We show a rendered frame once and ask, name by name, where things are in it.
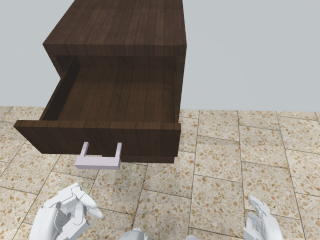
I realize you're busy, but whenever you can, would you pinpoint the left robot thigh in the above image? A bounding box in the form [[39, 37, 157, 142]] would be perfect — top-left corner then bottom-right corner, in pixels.
[[119, 230, 149, 240]]

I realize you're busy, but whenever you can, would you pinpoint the handle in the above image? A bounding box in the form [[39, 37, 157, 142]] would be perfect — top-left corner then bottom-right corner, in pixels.
[[74, 142, 122, 170]]

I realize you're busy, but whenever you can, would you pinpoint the left robot hand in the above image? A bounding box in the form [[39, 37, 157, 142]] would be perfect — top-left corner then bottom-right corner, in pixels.
[[29, 182, 105, 240]]

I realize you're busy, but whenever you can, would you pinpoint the drawer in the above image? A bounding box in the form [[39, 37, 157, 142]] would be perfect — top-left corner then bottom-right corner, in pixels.
[[13, 55, 181, 157]]

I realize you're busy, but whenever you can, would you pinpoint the cabinet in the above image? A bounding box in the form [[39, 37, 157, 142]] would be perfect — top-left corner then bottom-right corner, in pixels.
[[42, 0, 187, 164]]

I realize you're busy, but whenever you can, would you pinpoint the right robot hand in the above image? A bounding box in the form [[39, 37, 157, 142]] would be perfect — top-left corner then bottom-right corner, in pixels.
[[243, 195, 284, 240]]

